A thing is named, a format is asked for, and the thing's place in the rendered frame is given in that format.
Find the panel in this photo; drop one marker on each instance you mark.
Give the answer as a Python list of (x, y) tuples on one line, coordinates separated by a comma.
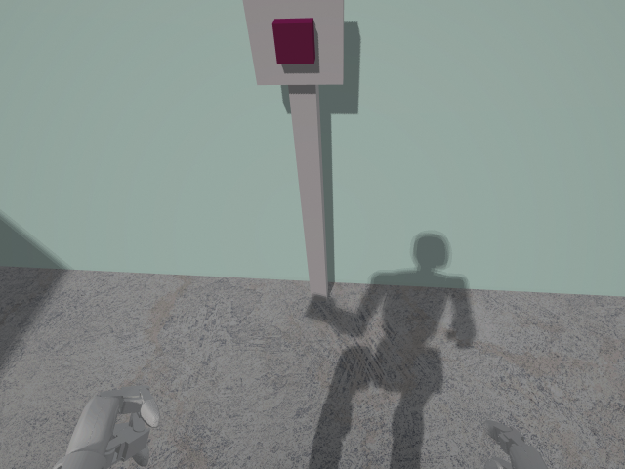
[(303, 81)]

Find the robot left hand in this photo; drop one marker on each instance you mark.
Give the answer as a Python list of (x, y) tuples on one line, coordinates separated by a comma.
[(96, 429)]

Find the robot right hand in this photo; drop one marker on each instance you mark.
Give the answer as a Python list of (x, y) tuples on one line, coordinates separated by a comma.
[(512, 442)]

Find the button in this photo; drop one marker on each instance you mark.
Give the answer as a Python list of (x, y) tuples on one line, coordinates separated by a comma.
[(294, 41)]

